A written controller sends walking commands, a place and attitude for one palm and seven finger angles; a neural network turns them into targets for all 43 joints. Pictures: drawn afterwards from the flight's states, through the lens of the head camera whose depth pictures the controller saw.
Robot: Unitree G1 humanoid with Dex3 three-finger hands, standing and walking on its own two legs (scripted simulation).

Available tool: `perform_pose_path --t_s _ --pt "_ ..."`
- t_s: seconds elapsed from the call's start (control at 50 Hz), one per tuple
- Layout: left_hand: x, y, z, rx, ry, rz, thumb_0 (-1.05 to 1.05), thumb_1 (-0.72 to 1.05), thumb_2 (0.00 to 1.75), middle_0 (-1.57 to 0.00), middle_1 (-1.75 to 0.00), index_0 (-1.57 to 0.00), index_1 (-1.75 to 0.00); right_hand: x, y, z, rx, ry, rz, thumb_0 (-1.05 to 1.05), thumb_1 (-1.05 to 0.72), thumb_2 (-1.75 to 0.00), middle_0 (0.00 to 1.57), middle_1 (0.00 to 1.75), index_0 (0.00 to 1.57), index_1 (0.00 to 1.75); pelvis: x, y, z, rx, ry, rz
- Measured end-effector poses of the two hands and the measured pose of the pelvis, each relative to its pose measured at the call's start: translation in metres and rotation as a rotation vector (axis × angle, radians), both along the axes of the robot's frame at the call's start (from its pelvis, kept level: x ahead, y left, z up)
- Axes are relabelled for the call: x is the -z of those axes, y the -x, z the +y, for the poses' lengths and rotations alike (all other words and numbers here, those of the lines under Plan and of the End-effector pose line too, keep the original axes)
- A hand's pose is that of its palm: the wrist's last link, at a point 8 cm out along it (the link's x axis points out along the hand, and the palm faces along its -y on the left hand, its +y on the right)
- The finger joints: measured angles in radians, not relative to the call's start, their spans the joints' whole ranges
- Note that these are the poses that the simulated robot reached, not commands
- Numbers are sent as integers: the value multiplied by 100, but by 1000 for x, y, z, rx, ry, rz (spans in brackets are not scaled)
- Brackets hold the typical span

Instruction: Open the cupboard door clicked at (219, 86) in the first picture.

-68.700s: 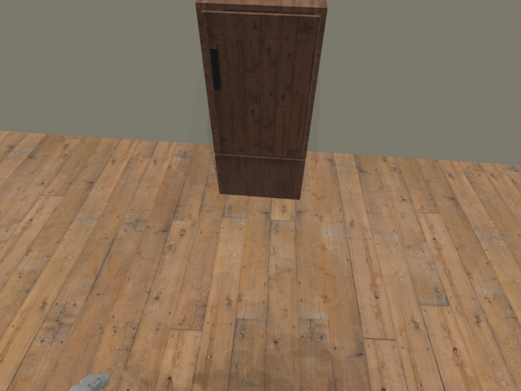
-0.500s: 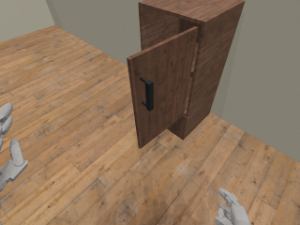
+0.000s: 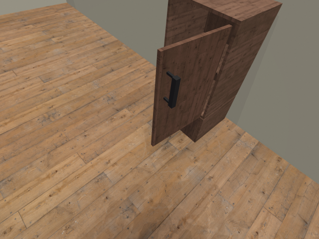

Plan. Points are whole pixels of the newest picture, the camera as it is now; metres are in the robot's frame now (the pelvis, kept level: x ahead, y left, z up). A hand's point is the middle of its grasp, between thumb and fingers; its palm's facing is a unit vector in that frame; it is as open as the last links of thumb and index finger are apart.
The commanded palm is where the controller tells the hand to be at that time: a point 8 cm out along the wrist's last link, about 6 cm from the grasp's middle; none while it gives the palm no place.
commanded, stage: let the arm hang, fingers relaxed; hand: left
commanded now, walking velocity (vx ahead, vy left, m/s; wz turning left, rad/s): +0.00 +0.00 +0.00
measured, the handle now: (170, 89) +0.66 +0.00 -0.04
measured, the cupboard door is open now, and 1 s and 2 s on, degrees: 86 86 86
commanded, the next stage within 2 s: look to check the result in 0.68 s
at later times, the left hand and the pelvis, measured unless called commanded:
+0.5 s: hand out of the picture -0.03 +0.18 -0.17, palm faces +0.02 -0.99 -0.17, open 7.3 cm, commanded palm none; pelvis -0.02 +0.02 +0.00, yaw -2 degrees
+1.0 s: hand out of the picture -0.01 +0.17 -0.17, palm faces +0.02 -0.98 -0.18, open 7.3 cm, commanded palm none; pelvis +0.00 +0.01 +0.00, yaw -2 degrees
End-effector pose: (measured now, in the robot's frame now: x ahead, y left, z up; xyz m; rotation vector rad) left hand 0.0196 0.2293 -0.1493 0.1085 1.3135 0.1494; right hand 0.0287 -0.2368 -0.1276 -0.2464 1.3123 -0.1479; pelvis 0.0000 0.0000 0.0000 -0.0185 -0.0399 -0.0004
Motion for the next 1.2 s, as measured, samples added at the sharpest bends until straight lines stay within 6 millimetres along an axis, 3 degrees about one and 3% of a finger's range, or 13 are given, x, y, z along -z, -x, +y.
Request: perform_pose_path --t_s 0.1,0.2,0.32,0.46,0.6,0.96,1.2 --pt "-9 41 15 -4 -35 111 -1 96 90 -20 -30 -20 -30 12 30 18 35 -51 54 1 -91 -90 20 30 20 30 -3 9 9 8 1 -3" --pt "-16 65 24 -10 -64 174 0 93 90 -20 -30 -20 -29 20 54 36 61 -101 95 1 -91 -90 20 30 20 30 -3 14 14 17 -5 0" --pt "-16 70 20 -10 -61 181 0 92 90 -20 -30 -20 -29 24 76 50 87 -131 136 1 -91 -90 20 30 20 30 -3 16 17 24 -10 3" --pt "-8 57 2 2 -13 146 0 91 90 -20 -30 -20 -29 23 87 53 110 -129 154 1 -91 -90 20 30 20 30 -3 16 16 27 -13 4" --pt "-3 43 -14 14 24 122 0 92 90 -20 -30 -20 -29 20 85 51 120 -118 152 0 -91 -90 20 30 20 30 -3 14 15 28 -14 9" --pt "-9 38 -12 -1 -7 147 0 91 90 -20 -30 -20 -29 22 53 46 102 -129 118 0 -91 -90 20 30 20 30 -5 -2 8 28 -18 10" --pt "-9 25 -22 8 1 141 0 91 90 -20 -30 -20 -29 20 41 34 99 -117 119 1 -91 -90 20 30 20 30 -6 -12 1 32 -21 8"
